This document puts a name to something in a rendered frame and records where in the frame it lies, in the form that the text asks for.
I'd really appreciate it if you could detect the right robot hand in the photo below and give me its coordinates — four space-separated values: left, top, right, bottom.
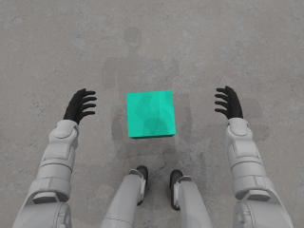
215 86 243 120

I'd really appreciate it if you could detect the left robot thigh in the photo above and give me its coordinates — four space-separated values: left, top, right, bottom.
99 174 146 228

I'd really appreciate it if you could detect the right robot forearm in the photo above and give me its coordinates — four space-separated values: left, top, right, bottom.
223 118 294 228

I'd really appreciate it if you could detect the left robot hand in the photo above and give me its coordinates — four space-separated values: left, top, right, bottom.
63 88 97 125

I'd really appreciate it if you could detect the carton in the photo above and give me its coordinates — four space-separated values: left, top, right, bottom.
126 90 176 140

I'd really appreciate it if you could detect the left robot forearm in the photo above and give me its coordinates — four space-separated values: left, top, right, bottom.
12 120 79 228

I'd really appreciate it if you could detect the robot left upper arm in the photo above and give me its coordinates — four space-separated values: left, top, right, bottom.
14 201 72 228

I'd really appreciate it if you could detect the robot right upper arm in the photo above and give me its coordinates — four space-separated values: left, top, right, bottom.
233 199 293 228

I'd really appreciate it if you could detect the robot left foot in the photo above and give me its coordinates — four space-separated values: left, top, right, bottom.
136 165 148 206

